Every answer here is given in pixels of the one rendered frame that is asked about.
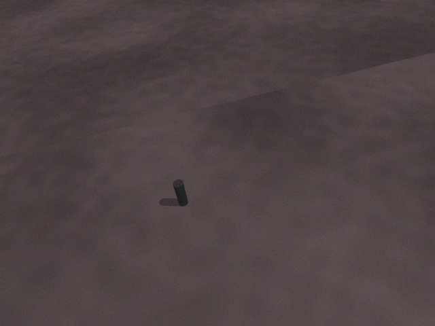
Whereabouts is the can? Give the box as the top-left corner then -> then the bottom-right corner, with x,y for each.
173,179 -> 188,206

